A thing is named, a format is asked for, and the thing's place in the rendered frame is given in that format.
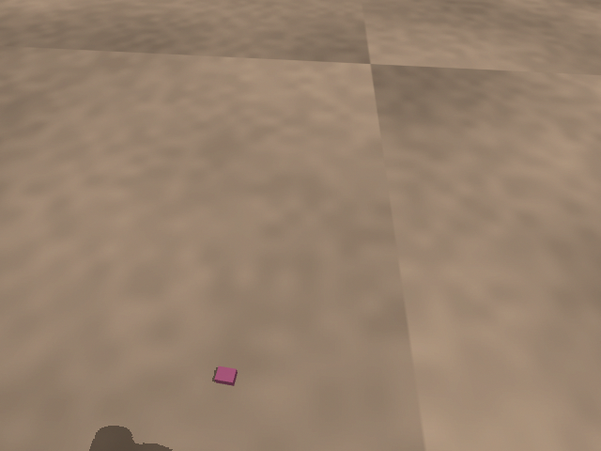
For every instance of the small box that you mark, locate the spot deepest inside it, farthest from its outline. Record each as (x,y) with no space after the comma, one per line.
(226,375)

